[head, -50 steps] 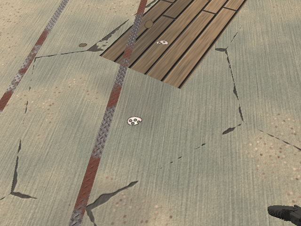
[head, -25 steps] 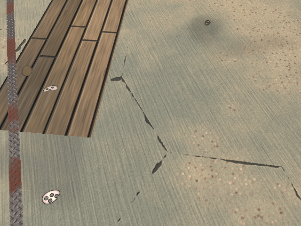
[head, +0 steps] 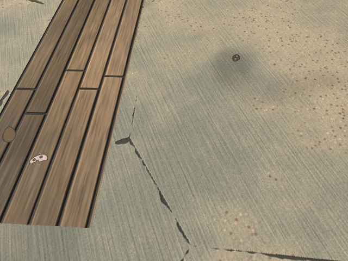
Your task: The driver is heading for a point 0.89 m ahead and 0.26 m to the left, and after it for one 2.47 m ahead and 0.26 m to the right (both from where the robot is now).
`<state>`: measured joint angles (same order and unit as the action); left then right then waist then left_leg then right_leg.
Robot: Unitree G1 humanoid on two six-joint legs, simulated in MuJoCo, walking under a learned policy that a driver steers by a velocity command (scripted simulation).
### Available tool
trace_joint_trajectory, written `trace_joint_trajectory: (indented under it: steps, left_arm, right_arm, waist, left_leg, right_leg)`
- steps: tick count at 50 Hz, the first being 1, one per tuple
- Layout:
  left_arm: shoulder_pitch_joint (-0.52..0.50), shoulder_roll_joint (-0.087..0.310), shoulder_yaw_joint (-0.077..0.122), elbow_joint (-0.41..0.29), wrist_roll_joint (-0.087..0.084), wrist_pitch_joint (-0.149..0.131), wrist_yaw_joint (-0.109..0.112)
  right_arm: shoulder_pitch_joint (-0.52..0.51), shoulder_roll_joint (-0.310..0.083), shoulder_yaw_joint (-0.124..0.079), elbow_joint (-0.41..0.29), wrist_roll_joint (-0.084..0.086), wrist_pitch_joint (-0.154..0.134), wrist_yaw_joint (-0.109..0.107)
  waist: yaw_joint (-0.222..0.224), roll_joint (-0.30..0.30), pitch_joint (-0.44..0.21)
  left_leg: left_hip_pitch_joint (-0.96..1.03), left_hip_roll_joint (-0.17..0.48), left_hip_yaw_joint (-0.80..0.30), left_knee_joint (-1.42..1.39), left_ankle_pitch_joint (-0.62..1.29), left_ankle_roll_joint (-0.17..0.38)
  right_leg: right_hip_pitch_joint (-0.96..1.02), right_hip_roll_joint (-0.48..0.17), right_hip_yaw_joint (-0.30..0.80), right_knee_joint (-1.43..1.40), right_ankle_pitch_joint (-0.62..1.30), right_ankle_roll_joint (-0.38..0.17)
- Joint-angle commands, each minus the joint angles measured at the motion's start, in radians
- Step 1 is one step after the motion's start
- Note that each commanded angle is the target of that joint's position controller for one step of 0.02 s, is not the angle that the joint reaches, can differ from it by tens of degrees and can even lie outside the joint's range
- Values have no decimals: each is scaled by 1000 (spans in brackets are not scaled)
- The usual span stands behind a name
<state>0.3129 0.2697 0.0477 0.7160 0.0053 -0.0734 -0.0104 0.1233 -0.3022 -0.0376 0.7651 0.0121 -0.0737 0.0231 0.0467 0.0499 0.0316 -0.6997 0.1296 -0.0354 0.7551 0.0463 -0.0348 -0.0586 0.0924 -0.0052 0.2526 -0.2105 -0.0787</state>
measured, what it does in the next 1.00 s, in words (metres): walks ahead, turning left: left foot, then right foot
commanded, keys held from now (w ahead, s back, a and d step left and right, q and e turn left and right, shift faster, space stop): w+q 0.32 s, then q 0.44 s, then no key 0.04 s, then w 0.12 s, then no key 0.08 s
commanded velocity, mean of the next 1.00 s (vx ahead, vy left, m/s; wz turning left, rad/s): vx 0.30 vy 0.00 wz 0.43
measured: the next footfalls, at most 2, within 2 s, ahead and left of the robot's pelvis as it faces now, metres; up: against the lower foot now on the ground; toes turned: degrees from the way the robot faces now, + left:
left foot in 0.20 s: +0.30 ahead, +0.15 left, +0.00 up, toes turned +7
right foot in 0.64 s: +0.56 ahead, +0.04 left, +0.00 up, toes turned +31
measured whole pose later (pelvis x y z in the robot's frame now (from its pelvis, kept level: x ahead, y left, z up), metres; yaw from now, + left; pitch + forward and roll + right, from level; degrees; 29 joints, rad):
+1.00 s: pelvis +0.42 +0.10 -0.01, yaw +31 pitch +1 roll -1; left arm 0.20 0.28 0.05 0.74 -0.01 -0.01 0.00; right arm 0.22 -0.29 -0.05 0.68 0.00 0.04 -0.01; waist 0.02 0.01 0.01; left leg -0.30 0.02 -0.01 0.58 -0.31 0.01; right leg -0.32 -0.02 -0.06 0.45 -0.16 -0.01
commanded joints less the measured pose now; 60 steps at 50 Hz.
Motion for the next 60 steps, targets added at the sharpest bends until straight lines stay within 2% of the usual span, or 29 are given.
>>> trace_joint_trajectory:
  steps: [1,6,8,9,10,11,12,13,14,15,17,21,27,31,32,33,34,35,37,39,41,46,48,50,52,54,57,59,60]
  left_arm:
    - [10,173,48,-27,-2,-20,5]
    - [31,185,59,20,-13,4,14]
    - [3,208,65,14,-12,17,25]
    - [-17,212,64,8,-11,28,33]
    - [-8,195,55,-3,-5,30,44]
    - [96,107,23,-50,12,8,37]
    - [71,93,8,-42,15,-24,20]
    - [-12,160,24,-65,-26,-49,1]
    - [-82,160,18,-87,-37,-63,-3]
    - [-117,156,19,-95,-16,-68,3]
    - [-101,161,31,-98,7,-50,12]
    - [-87,108,15,-93,19,-17,30]
    - [-249,100,11,-119,-1,-13,15]
    - [-166,144,36,-98,10,-31,11]
    - [-117,189,46,-99,28,-36,20]
    - [-114,222,45,-116,49,-23,30]
    - [-65,209,53,-91,25,-1,26]
    - [-102,151,40,-114,10,10,30]
    - [-171,109,23,-126,15,35,35]
    - [-213,130,27,-116,24,48,40]
    - [-199,124,29,-96,23,51,38]
    - [-195,179,49,-68,-15,44,20]
    - [-204,165,42,-53,-19,47,12]
    - [-198,99,16,-32,-18,46,6]
    - [-160,6,-14,-55,24,29,-2]
    - [-205,94,5,-43,10,31,5]
    - [-184,97,4,-11,22,37,7]
    - [-155,101,-2,1,18,36,4]
    - [-164,140,8,11,9,35,5]
  right_arm:
    - [-97,-50,-5,-77,12,-13,13]
    - [-142,-60,-9,-125,9,-16,45]
    - [-59,-93,-26,-119,2,-11,47]
    - [57,-128,-48,-95,0,-7,42]
    - [204,-186,-76,-67,3,-3,31]
    - [304,-302,-107,-69,-1,0,19]
    - [321,-242,-87,-69,13,-1,22]
    - [297,-188,-71,-72,9,1,17]
    - [245,-167,-66,-84,7,2,12]
    - [185,-147,-59,-95,5,5,10]
    - [111,-122,-48,-129,-14,7,3]
    - [95,-168,-65,-123,-10,14,-22]
    - [161,-163,-72,-93,14,74,-57]
    - [99,-129,-66,-125,7,85,-64]
    - [109,-81,-50,-146,-5,79,-61]
    - [269,-21,-34,-137,-22,72,-55]
    - [352,-95,-39,-133,-2,72,-47]
    - [297,-171,-64,-111,9,86,-49]
    - [176,-182,-77,-127,12,126,-61]
    - [159,-127,-66,-145,11,143,-62]
    - [180,-76,-51,-144,5,137,-61]
    - [147,-71,-35,-143,-9,105,-33]
    - [154,-67,-33,-125,-15,98,-29]
    - [185,-54,-28,-110,-29,94,-30]
    - [130,-164,-39,-142,-40,97,-40]
    - [66,-100,-25,-145,-44,82,-36]
    - [55,-77,-14,-131,-29,65,-37]
    - [85,-63,-10,-121,-29,62,-36]
    - [125,-60,-9,-122,-29,62,-33]
  waist:
    - [30,-97,31]
    - [31,-100,45]
    - [-21,-136,-30]
    - [-90,-132,-104]
    - [-157,-95,-193]
    - [-128,127,-337]
    - [-142,170,-446]
    - [-168,105,-338]
    - [-154,27,-224]
    - [-117,-43,-130]
    - [-53,-5,-66]
    - [-22,0,-66]
    - [-89,58,-126]
    - [-20,75,-130]
    - [-14,-4,-213]
    - [-90,-246,-297]
    - [-91,-361,-382]
    - [-62,-222,-306]
    - [-45,-132,-182]
    - [-63,-174,-105]
    - [-65,-197,-132]
    - [-43,-224,-147]
    - [-63,-185,-109]
    - [-93,-156,-100]
    - [-14,163,-85]
    - [-41,149,-16]
    - [-28,126,-27]
    - [-31,59,-83]
    - [-62,-18,-89]
  left_leg:
    - [74,-29,17,-111,118,18]
    - [-4,-69,26,-190,-57,84]
    - [133,-131,87,-186,-158,120]
    - [294,-178,122,-206,-154,146]
    - [552,-156,51,-207,-97,187]
    - [964,105,-429,-221,-179,371]
    - [1113,198,-796,-402,-290,448]
    - [1058,177,-682,-433,-377,390]
    - [918,140,-559,-443,-354,354]
    - [760,104,-467,-461,-260,333]
    - [568,55,-376,-497,-14,326]
    - [409,-13,-195,-462,437,308]
    - [454,-63,-242,-358,198,205]
    - [515,-81,-354,-184,63,149]
    - [450,-141,-304,-17,-86,107]
    - [239,-270,-196,224,-705,45]
    - [116,-235,-135,414,-792,10]
    - [81,-185,-135,503,-709,-24]
    - [68,-144,-91,529,-585,-55]
    - [143,-129,-43,455,-520,-59]
    - [204,-132,-7,345,-510,-55]
    - [385,-119,48,4,-455,17]
    - [471,-132,69,-175,-347,46]
    - [628,-128,38,-367,-257,83]
    - [584,149,-311,-458,-204,223]
    - [481,104,-278,-489,-322,234]
    - [512,36,-175,-407,-91,162]
    - [523,-13,-128,-352,-56,126]
    - [514,-48,-100,-342,-40,107]
  right_leg:
    - [-55,-274,54,-117,211,-129]
    - [159,-347,15,-19,395,-94]
    - [186,-336,-22,120,748,-60]
    - [159,-304,-63,287,893,-33]
    - [9,-267,-97,519,809,8]
    - [-416,-120,-103,933,301,87]
    - [-623,-1,73,1104,-347,101]
    - [-727,-72,142,1148,-305,79]
    - [-740,-117,121,1089,-228,64]
    - [-713,-152,104,986,-175,65]
    - [-591,-180,97,886,-128,87]
    - [-494,-135,42,677,-40,157]
    - [-376,-41,66,320,235,162]
    - [-258,-75,98,140,294,99]
    - [-78,-212,192,153,504,41]
    - [176,-454,433,217,924,-107]
    - [233,-590,667,184,740,-228]
    - [163,-516,588,159,540,-202]
    - [-3,-401,373,121,328,-133]
    - [-162,-324,241,61,266,-122]
    - [-173,-302,181,35,208,-136]
    - [-226,-333,192,-48,-162,-148]
    - [-250,-323,166,-15,-144,-132]
    - [-314,-267,103,80,-72,-54]
    - [-412,-100,-54,299,-183,96]
    - [-338,-117,-11,326,-143,112]
    - [-244,-134,12,224,40,116]
    - [-135,-160,31,190,252,108]
    - [-109,-160,26,226,281,91]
